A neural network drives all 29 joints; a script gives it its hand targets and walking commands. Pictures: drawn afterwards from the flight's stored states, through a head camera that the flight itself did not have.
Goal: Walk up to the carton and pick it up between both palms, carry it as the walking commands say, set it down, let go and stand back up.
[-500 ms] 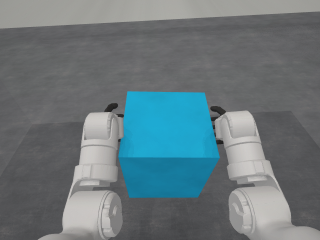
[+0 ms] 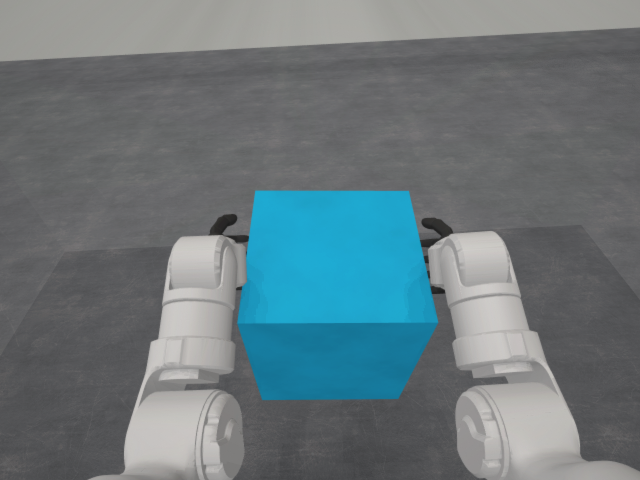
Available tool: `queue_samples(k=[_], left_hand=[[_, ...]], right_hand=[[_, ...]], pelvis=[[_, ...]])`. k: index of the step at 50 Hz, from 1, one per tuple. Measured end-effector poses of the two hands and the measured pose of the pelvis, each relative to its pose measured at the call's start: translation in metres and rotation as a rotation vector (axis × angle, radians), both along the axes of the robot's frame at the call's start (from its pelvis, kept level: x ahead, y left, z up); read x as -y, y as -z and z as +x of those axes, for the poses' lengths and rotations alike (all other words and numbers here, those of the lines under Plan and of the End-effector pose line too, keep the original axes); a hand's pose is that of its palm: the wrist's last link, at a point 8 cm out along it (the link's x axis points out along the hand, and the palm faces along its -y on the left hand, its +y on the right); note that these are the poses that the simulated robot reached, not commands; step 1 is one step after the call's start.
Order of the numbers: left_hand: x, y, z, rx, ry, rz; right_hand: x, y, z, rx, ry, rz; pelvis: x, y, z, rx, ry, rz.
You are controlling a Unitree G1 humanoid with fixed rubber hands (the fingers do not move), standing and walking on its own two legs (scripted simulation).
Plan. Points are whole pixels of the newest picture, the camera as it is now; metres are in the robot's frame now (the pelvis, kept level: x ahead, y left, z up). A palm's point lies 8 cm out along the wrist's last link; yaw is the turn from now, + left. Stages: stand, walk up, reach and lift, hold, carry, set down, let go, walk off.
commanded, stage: carry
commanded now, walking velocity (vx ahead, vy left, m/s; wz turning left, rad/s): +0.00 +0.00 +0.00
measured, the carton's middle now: (331, 301) +0.37 +0.00 +0.02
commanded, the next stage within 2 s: none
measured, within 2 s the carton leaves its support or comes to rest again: neither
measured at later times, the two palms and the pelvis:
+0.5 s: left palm (220, 266) +0.35 +0.13 +0.13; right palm (449, 264) +0.35 -0.15 +0.12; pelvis +0.00 +0.00 +0.00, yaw +0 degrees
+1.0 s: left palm (221, 271) +0.34 +0.13 +0.13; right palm (451, 264) +0.34 -0.15 +0.12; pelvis +0.00 +0.00 +0.00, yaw +0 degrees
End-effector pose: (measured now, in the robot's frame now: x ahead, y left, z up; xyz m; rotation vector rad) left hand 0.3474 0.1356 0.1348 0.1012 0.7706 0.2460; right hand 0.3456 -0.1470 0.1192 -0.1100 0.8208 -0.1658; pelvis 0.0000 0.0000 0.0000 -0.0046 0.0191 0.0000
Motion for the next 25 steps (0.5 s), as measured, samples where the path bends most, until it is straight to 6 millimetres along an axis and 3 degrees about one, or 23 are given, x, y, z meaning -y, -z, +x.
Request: queue_samples(k=[25], left_hand=[[0.0010, 0.0061, -0.0008, -0.004, 0.008, 0.001]], right_hand=[[0.0015, 0.0033, 0.0008, 0.006, 0.016, 0.015]], pelvis=[[0.0005, -0.0001, 0.0013, -0.002, 0.000, 0.000]])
